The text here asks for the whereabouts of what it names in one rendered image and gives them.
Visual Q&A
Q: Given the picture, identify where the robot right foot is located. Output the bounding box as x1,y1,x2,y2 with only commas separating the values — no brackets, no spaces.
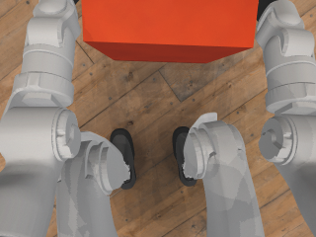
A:
172,126,198,187

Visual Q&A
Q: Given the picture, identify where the right robot hand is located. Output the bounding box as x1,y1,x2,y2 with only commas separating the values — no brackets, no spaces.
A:
257,0,277,22

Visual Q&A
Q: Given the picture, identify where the carton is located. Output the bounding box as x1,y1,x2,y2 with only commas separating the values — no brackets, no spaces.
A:
81,0,259,64

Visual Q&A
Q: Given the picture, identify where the robot left foot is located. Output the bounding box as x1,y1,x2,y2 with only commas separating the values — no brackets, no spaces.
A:
110,128,136,190

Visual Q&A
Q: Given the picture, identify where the robot foot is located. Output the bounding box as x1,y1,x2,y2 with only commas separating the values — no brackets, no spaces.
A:
172,126,198,187
110,128,136,190

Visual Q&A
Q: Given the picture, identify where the robot left forearm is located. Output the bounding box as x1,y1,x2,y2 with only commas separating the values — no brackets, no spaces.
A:
0,0,81,156

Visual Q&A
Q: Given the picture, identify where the robot right forearm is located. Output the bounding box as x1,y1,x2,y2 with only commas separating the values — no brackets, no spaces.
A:
255,0,316,116

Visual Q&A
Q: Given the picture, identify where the robot right upper arm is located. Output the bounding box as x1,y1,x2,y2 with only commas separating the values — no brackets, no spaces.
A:
258,114,316,237

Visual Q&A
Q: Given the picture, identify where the robot left upper arm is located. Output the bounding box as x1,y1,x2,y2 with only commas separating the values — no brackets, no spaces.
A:
0,107,82,237

